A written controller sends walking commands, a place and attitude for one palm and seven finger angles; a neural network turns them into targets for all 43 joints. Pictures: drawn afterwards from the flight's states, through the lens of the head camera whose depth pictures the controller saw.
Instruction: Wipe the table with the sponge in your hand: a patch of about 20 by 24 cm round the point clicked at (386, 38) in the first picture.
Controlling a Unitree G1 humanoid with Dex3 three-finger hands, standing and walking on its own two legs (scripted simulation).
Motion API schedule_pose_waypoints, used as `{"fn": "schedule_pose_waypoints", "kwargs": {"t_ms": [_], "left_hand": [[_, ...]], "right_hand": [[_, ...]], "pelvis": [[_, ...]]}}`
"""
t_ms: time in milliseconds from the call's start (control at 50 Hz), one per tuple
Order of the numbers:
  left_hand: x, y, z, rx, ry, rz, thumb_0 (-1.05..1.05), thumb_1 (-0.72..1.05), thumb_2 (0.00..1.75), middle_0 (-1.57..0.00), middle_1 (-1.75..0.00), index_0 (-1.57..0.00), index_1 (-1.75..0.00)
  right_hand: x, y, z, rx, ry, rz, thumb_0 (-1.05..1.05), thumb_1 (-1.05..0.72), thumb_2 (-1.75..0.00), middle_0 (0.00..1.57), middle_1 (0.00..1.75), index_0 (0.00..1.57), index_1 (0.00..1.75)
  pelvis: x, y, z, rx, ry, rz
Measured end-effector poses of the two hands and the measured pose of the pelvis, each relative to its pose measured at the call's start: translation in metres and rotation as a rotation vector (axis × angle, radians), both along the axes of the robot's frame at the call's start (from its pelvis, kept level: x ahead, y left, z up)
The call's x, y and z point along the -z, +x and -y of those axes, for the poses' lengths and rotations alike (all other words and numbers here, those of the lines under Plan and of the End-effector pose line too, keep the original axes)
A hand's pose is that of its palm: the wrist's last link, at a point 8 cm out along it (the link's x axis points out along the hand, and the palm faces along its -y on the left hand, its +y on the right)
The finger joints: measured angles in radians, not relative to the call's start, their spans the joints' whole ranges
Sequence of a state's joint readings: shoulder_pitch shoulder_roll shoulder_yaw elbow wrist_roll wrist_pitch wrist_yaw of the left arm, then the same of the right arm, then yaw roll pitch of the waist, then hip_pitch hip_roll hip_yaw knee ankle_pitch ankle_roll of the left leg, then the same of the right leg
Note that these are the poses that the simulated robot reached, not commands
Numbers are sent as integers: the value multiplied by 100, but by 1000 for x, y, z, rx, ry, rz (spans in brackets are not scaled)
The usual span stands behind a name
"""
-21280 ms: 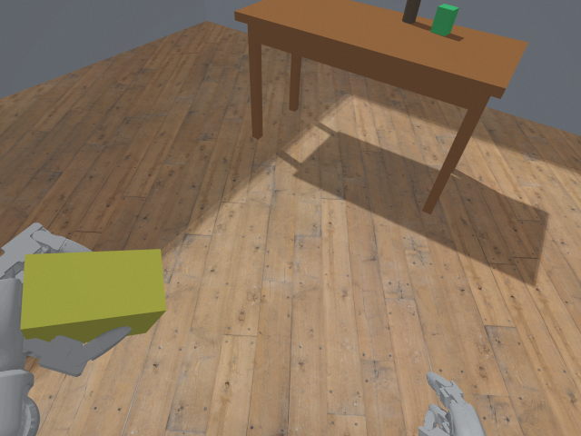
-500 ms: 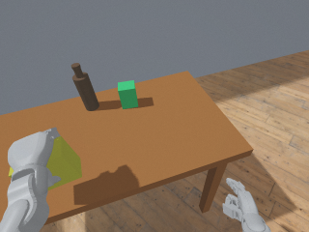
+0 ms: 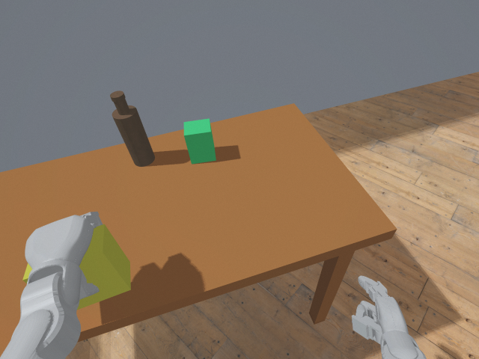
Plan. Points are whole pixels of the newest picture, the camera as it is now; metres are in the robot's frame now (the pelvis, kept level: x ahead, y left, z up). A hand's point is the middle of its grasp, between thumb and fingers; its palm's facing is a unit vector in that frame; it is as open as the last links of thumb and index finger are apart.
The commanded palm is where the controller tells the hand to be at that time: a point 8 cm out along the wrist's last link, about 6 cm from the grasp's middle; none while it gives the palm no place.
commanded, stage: move the sponge above the wiping area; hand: left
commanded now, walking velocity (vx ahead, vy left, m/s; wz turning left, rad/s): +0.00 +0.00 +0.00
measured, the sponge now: (88, 275) +0.21 +0.31 +0.02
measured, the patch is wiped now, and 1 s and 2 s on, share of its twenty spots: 0.00 0.00 0.00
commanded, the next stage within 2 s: none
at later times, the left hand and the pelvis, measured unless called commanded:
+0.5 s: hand (90, 271) +0.21 +0.30 +0.04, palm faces -0.12 -0.12 -0.98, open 10.1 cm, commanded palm +0.20 +0.30 +0.12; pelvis +0.01 +0.00 +0.00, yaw +0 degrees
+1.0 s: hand (89, 267) +0.22 +0.30 +0.04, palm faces -0.04 -0.06 -1.00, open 10.1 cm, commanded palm +0.20 +0.30 +0.12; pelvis +0.00 +0.00 +0.00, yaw +0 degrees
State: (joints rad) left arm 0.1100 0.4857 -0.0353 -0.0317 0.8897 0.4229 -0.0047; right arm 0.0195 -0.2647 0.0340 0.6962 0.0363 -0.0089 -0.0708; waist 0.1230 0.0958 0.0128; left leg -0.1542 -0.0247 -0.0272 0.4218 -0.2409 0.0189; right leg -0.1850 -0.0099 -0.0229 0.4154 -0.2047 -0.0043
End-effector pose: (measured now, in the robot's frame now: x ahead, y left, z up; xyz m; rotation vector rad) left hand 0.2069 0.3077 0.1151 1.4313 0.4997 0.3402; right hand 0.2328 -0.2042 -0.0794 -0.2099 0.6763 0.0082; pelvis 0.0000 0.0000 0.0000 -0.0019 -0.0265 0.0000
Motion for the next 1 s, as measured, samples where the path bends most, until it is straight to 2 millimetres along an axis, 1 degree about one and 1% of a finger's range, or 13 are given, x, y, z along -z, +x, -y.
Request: {"fn": "schedule_pose_waypoints", "kwargs": {"t_ms": [60, 140, 200, 260, 360, 420, 480, 580, 700, 780, 900, 940, 1000], "left_hand": [[8, 5, 14, 91, -17, -32, -1, -50, 103, -73, -131, -76, -131], [3, 12, 27, 198, 15, 28, -1, -50, 103, -73, -131, -76, -131], [-9, 13, 22, 184, 54, 104, -1, -50, 103, -73, -131, -76, -131], [-15, 8, 8, 93, 65, 145, -1, -50, 103, -73, -131, -76, -131], [-1, -6, -7, -36, 28, 54, -1, -50, 103, -73, -131, -76, -131], [16, -10, -2, -13, -9, -27, -1, -50, 103, -73, -131, -76, -131], [23, -8, 7, 69, -19, -50, -1, -50, 103, -73, -131, -76, -131], [12, 4, 12, 166, 47, 37, -1, -50, 103, -73, -131, -76, -130], [-5, 10, -5, 64, 68, 120, -1, -50, 103, -73, -130, -76, -130], [4, 0, -10, -1, 34, 51, -1, -50, 103, -73, -130, -76, -130], [26, -14, 8, 88, -25, -30, -1, -50, 103, -73, -130, -76, -130], [27, -14, 12, 132, -8, -15, -1, -50, 103, -73, -130, -76, -130], [16, -8, 11, 162, 48, 49, -1, -50, 103, -73, -130, -76, -130]], "right_hand": [[2, -1, 4, 1, -20, 0, 1, -91, -90, 20, 30, 20, 30], [3, -5, 7, 11, -31, -10, 1, -91, -90, 20, 30, 20, 30], [3, -8, 9, 25, -19, -22, 1, -91, -90, 20, 30, 20, 30], [5, -9, 12, 35, -3, -34, 1, -91, -90, 20, 30, 20, 30], [6, -6, 15, 38, 3, -33, 1, -91, -90, 20, 30, 20, 30], [5, -2, 15, 28, -14, -19, 1, -91, -90, 20, 30, 20, 30], [3, 0, 13, 16, -35, -5, 1, -91, -90, 20, 30, 20, 30], [1, 0, 8, 13, -37, -1, 1, -91, -90, 20, 30, 20, 30], [3, -5, 7, 42, 8, -13, 1, -91, -90, 20, 30, 20, 30], [5, -7, 10, 48, 15, -21, 1, -91, -90, 20, 30, 20, 30], [5, -9, 12, 28, -27, -22, 1, -91, -90, 20, 30, 20, 30], [5, -9, 10, 19, -41, -25, 1, -91, -90, 20, 30, 20, 30], [5, -10, 7, 17, -41, -26, 1, -91, -90, 20, 30, 20, 30]], "pelvis": [[0, 1, 0, 2, 0, -6], [0, 4, 1, 14, -1, -11], [0, 7, 3, 22, -1, -15], [0, 9, 3, 25, -2, -18], [1, 8, 2, 10, -1, -18], [1, 7, 2, -1, -1, -17], [1, 6, 2, -2, -3, -16], [2, 6, 4, 6, -5, -17], [1, 7, 2, 17, -4, -25], [1, 7, 0, 13, -2, -26], [1, 5, -3, 3, -4, -21], [2, 4, -2, 3, -5, -16], [2, 2, -1, 6, -6, -12]]}}
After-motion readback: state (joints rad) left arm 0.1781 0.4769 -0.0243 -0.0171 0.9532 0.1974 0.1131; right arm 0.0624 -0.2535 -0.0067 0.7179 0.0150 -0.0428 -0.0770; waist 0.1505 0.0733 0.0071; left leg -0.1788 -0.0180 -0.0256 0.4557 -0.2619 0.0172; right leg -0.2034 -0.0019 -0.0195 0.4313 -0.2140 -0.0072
